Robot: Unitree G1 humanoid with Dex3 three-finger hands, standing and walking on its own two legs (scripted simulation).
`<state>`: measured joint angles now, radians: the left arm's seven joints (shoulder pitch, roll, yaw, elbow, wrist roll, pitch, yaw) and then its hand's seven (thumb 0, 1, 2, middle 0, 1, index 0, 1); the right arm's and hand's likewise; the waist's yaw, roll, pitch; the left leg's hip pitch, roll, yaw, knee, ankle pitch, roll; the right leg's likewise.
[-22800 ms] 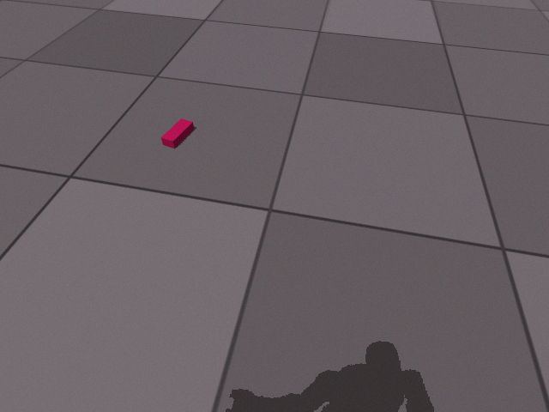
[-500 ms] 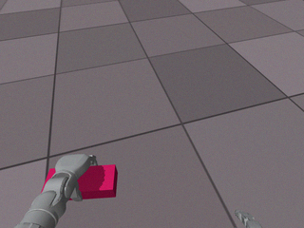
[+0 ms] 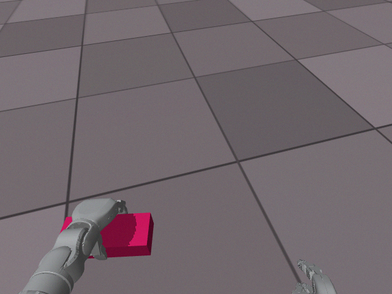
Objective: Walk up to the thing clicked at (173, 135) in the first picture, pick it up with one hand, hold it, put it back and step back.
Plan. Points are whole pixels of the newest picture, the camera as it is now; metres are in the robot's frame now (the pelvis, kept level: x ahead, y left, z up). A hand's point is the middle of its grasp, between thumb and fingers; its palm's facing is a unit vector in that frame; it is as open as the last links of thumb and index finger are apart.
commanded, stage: hold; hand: left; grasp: from above
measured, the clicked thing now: (107, 235) +0.29 +0.22 -0.08
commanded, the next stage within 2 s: crouch in 0.36 s
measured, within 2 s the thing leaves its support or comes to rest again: neither
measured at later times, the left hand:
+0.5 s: hand (104, 229) +0.29 +0.22 -0.05, palm faces -0.48 -0.04 -0.87, open 10.8 cm
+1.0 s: hand (117, 241) +0.31 +0.23 -0.18, palm faces -0.48 +0.03 -0.88, open 10.8 cm
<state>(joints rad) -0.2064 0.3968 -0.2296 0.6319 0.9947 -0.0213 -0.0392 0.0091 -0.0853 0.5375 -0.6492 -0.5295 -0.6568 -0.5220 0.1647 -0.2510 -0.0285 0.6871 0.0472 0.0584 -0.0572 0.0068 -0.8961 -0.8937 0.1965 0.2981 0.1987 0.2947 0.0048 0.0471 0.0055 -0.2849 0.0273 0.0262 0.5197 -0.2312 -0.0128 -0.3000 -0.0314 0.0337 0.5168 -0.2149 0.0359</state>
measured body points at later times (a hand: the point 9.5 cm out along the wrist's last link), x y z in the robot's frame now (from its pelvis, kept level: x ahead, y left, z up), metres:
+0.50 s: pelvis +0.01 +0.00 +0.00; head +0.02 -0.02 +0.45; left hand +0.31 +0.22 +0.00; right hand +0.16 -0.26 -0.11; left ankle +0.03 +0.13 -0.73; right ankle +0.04 -0.14 -0.73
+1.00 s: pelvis -0.01 +0.00 -0.06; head +0.08 +0.01 +0.38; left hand +0.33 +0.22 -0.13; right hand +0.09 -0.28 -0.18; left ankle +0.03 +0.13 -0.73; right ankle +0.04 -0.14 -0.73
